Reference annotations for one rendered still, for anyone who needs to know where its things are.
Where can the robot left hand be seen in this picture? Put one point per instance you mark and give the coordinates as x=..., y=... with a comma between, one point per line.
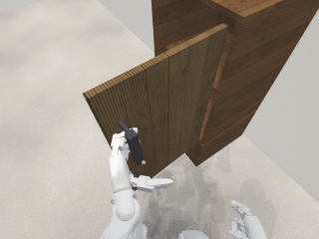
x=119, y=171

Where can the robot thigh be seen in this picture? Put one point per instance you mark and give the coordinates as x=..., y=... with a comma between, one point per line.
x=191, y=234
x=141, y=232

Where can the handle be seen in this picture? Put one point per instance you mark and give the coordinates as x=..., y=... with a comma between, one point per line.
x=133, y=143

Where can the left robot thigh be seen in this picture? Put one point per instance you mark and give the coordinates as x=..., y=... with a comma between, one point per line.
x=141, y=232

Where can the right robot thigh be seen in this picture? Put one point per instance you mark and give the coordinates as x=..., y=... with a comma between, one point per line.
x=191, y=234

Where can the robot right hand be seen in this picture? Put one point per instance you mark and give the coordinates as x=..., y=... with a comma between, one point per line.
x=249, y=228

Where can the left robot forearm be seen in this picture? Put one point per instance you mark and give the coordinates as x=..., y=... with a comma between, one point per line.
x=126, y=215

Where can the cupboard door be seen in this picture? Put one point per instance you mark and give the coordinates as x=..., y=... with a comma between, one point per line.
x=165, y=98

